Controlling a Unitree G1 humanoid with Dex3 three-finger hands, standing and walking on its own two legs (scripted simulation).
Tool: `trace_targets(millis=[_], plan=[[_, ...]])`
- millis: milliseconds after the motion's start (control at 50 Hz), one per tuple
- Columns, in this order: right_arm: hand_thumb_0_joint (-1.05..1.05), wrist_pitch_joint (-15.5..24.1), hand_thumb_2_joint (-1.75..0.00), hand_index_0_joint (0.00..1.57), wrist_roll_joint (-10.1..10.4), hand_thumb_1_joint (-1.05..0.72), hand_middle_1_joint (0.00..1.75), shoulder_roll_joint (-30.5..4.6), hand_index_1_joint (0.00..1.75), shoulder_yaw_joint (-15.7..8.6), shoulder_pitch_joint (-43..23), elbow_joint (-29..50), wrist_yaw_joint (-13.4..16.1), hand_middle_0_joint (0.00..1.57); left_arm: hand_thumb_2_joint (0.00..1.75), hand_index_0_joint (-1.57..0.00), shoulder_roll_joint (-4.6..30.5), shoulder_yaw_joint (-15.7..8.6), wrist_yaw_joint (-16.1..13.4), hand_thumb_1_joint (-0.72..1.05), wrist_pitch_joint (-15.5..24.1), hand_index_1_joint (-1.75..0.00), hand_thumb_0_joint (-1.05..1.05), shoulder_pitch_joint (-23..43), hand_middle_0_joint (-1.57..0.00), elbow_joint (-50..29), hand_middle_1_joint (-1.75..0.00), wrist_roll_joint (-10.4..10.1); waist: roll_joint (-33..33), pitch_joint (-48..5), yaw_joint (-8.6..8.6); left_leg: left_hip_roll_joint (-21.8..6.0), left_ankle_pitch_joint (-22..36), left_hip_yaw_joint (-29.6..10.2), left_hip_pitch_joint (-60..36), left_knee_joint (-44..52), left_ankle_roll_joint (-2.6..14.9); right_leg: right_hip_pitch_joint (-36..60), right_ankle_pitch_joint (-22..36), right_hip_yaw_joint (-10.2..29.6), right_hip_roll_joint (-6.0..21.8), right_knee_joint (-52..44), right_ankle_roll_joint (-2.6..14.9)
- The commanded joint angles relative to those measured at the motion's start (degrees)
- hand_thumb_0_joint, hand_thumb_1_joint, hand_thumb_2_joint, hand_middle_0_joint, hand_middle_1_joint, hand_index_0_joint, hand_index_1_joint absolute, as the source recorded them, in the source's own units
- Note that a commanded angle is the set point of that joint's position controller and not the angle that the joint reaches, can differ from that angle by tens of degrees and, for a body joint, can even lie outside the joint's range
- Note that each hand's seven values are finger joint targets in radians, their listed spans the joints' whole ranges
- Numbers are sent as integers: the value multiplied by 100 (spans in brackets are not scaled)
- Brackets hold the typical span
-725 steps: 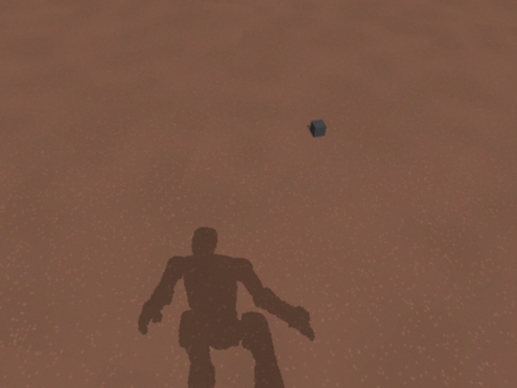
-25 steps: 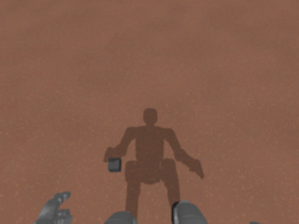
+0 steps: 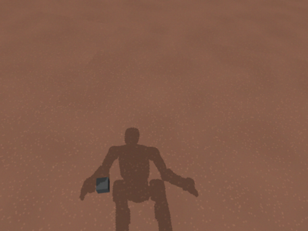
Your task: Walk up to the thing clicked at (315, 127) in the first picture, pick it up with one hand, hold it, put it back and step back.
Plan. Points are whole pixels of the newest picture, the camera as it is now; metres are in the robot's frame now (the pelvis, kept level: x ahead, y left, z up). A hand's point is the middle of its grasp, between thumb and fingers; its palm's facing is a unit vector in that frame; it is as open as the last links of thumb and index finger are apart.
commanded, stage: walk up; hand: left
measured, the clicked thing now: (103, 185) +0.47 +0.28 -0.73
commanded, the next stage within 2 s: stand in 0.44 s
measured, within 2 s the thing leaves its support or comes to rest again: neither
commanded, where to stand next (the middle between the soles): +0.11 +0.00 m, yaw +5 degrees
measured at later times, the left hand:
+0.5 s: hand out of the picture +0.12 +0.27 -0.16, palm faces +0.01 -0.93 -0.36, open 7.4 cm
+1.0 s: hand out of the picture +0.11 +0.25 -0.15, palm faces -0.03 -0.94 -0.34, open 7.4 cm
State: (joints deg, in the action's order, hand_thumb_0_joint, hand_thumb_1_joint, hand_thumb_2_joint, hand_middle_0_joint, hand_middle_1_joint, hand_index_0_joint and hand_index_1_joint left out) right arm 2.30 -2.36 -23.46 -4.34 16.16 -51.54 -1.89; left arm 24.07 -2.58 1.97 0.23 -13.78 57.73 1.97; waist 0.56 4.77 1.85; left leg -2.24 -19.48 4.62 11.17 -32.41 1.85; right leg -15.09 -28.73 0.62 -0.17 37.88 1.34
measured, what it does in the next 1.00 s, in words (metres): steps on the spot: right foot, then left foot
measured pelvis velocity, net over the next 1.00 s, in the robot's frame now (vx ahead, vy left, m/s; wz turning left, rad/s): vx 0.05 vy -0.01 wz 0.00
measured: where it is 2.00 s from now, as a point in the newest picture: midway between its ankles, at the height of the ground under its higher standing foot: outside the picture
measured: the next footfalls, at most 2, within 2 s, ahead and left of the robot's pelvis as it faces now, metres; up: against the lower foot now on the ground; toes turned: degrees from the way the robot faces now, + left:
right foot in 0.02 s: +0.06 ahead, -0.14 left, +0.00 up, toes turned +1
left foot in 0.40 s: +0.15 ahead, +0.13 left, +0.00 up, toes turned +1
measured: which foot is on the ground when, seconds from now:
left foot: down 0.00-0.06, up 0.08-0.38, down 0.40-1.00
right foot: up 0.00-0.00, down 0.02-1.00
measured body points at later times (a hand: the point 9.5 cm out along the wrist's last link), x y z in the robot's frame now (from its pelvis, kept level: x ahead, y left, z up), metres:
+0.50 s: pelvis +0.03 +0.01 -0.01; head +0.08 +0.02 +0.43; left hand +0.12 +0.32 -0.14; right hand +0.12 -0.29 -0.13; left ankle +0.11 +0.13 -0.73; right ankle +0.02 -0.13 -0.72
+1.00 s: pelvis +0.05 -0.01 +0.01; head +0.06 -0.01 +0.46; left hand +0.12 +0.30 -0.12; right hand +0.13 -0.31 -0.12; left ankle +0.11 +0.13 -0.73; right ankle +0.02 -0.14 -0.73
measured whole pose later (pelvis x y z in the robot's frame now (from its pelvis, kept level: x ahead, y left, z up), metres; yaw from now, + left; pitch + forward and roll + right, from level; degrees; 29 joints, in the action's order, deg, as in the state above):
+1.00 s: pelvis +0.05 -0.01 +0.01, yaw +0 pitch -3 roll +0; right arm 1.1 -0.5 -19.9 -1.1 6.1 -64.7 -1.0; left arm 20.1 0.0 0.8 1.2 -9.1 63.7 0.5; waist -0.5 2.9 0.4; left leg -2.0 -6.5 0.3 12.7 -21.9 -1.2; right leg -4.4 -15.0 1.2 0.4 22.1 -1.0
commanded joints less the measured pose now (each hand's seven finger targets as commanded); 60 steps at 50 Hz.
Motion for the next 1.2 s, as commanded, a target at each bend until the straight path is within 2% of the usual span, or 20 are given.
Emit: trace_targets(millis=[0, 20, 40, 60, 80, 140, 220, 300, 360, 380, 400, 420, 440, 520, 580, 620, 660, 700, 780, 1180], plan=[[0, -11, -90, 20, 159, -90, 30, -1315, 30, -266, -363, 585, -1, 20, 90, -20, 944, -289, -129, 90, 484, -30, 0, -494, -20, -438, -30, -69, -775, -468, -417, -827, 2185, -975, -217, 27, 688, 813, 1645, -325, -71, -1770, 161], [0, -11, -90, 20, 238, -90, 30, -938, 30, -133, -613, 758, 8, 20, 90, -20, 1265, -399, -193, 90, 488, -30, 0, -999, -20, -288, -30, -67, 47, -675, -687, -326, 1902, -529, 736, -1046, 328, 1819, 1866, 609, 350, -1875, 307], [0, -12, -90, 20, 258, -90, 30, -626, 30, -19, -656, 941, 11, 20, 90, -20, 1716, -509, -253, 90, 501, -30, 0, -1108, -20, -352, -30, -46, 1172, -577, -699, 408, -243, -229, 2414, -2093, -52, 2534, 2009, 2817, 1667, -2233, 788], [0, -91, -90, 20, 184, -90, 30, -978, 30, -121, -715, 867, 103, 20, 90, -20, 1910, -498, -244, 90, 480, -30, 0, -845, -20, -520, -30, -66, 564, -159, -662, 272, -1296, -898, 2543, -2360, -42, 1815, 1726, 3263, 2289, -2257, 1342], [0, -92, -90, 20, 176, -90, 30, -1160, 30, -189, -457, 756, 119, 20, 90, -20, 1881, -504, -228, 90, 455, -30, 0, -533, -20, -680, -30, -87, 392, 167, -512, 92, -1330, -1056, 2382, -2618, -30, 1267, 1499, 3160, 2430, -2268, 1631], [0, -87, -90, 20, 227, -90, 30, -1146, 30, -195, 50, 440, 61, 20, 90, -20, 1393, -383, -263, 90, 471, -30, 0, -120, -20, -884, -30, -179, 397, 266, -186, 98, -579, -1299, 2233, -2378, -69, 1208, 2108, 1596, 1534, -2162, 1090], [0, -148, -90, 20, 260, -90, 30, -869, 30, -96, 126, 250, 97, 20, 90, -20, 1122, -267, -280, 90, 430, -30, 0, 255, -20, -1019, -30, -108, 795, 185, -119, 192, -50, -961, 1059, -1597, -244, 32, 3489, 414, 1084, -1873, 836], [0, -109, -90, 20, 266, -90, 30, -850, 30, -81, -189, 223, 193, 20, 90, -20, 1163, -238, -289, 90, 199, -30, 0, 476, -20, -1138, -30, -177, 1284, -51, -198, 226, 826, -383, 481, -780, -297, -10, 4954, 236, 1092, -1065, 765], [0, -54, -90, 20, 185, -90, 30, -945, 30, -117, 26, 66, 277, 20, 90, -20, 1075, -229, -327, 90, -11, -30, 0, 632, -20, -1193, -30, -277, 792, -331, -4, 353, 1903, -315, -70, 271, -167, -87, 4139, 207, 906, -95, 503], [0, -41, -90, 20, 152, -90, 30, -1163, 30, -173, -9, 62, 304, 20, 90, -20, 989, -207, -339, 90, -61, -30, 0, 590, -20, -1211, -30, -305, 257, -406, -34, 22, 3209, -686, -192, 377, -83, -188, 3361, 171, 659, 213, 285], [0, -28, -90, 20, 133, -90, 30, -1540, 30, -255, -80, 115, 320, 20, 90, -20, 803, -176, -347, 90, -82, -30, 0, 414, -20, -1208, -30, -380, -624, -697, -86, -963, 4286, -1865, -456, 619, 380, -469, 2199, 31, 62, 1055, 27], [0, 51, -90, 20, 102, -90, 30, -1436, 30, -158, -116, 138, 295, 20, 90, -20, 468, -103, -350, 90, -95, -30, 0, -253, -20, -1003, -30, -362, -898, -1371, -283, -1765, 2790, -2817, -748, 1075, 1006, -340, -555, 205, -153, 1283, -3], [0, 66, -90, 20, 85, -90, 30, -1607, 30, -211, -397, 24, 279, 20, 90, -20, 735, -124, -391, 90, -95, -30, 0, -51, -20, -905, -30, -286, -1179, -1259, -223, -1807, 1165, -3308, -426, 1263, 1238, -330, -678, 481, 68, 1240, -32], [0, -44, -90, 20, 99, -90, 30, -1115, 30, -89, -1109, 20, 243, 20, 90, -20, 842, -180, -220, 90, 8, -30, 0, -21, -20, -452, -30, -172, -1312, -912, -330, -942, -595, -2030, 239, 1549, 614, 173, -47, 144, 162, 184, -37], [0, -127, -90, 20, 193, -90, 30, -954, 30, -66, -1230, -129, 204, 20, 90, -20, 755, -121, -242, 90, 84, -30, 0, -154, -20, -164, -30, -132, -948, -812, -436, -723, -420, -1645, 573, 1218, 205, 921, 1373, 142, 204, -1304, -72], [0, -133, -90, 20, 259, -90, 30, -710, 30, 5, -1115, -215, 187, 20, 90, -20, 1045, -125, -253, 90, 163, -30, 0, 446, -20, -251, -30, -36, -138, -513, -113, -346, -158, -1297, 382, 956, -79, 257, 660, 1235, 847, -2031, 191], [0, -129, -90, 20, 231, -90, 30, -853, 30, -13, -1162, -391, 133, 20, 90, -20, 1114, -82, -202, 90, 156, -30, 0, 1022, -20, -237, -30, -37, -166, -59, 144, -357, -366, -1322, -338, 1182, -67, -978, -579, 1025, 727, -2154, 150], [0, -106, -90, 20, 194, -90, 30, -928, 30, -18, -1270, -522, 104, 20, 90, -20, 825, 10, -161, 90, 175, -30, 0, 895, -20, -110, -30, -102, -139, 48, 4, -478, -581, -1443, -75, 1276, 11, -623, -218, 771, 602, -2235, 86], [0, 5, -90, 20, 188, -90, 30, -732, 30, 64, -1139, -734, 109, 20, 90, -20, 835, 24, -174, 90, 297, -30, 0, 733, -20, 110, -30, -164, 247, -390, 28, -445, 1175, -1129, -614, 1143, 17, -88, 1438, 768, 736, -2202, 47], [0, 15, -90, 20, 221, -90, 30, -865, 30, 180, -1425, -1094, 203, 20, 90, -20, 852, -14, -236, 90, 184, -30, 0, 882, -20, 305, -30, -187, -148, -872, -171, -566, 2564, -963, -700, 1260, -76, 927, 2758, 467, 720, -2124, -84]])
